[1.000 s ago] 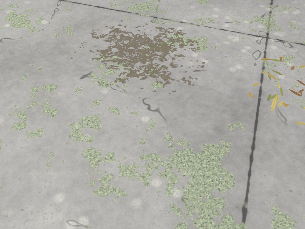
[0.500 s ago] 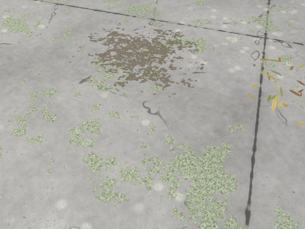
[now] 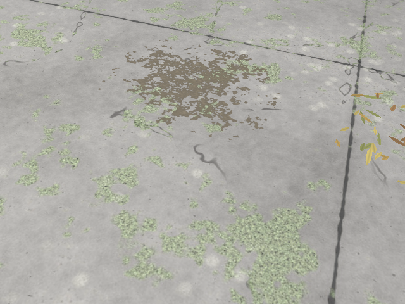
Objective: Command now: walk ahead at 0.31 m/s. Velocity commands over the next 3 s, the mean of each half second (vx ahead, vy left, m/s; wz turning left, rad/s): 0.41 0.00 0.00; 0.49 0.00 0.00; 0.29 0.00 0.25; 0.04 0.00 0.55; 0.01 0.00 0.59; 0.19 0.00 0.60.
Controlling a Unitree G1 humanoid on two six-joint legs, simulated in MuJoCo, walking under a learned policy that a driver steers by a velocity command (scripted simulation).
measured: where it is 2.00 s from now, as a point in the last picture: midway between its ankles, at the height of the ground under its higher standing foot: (206, 259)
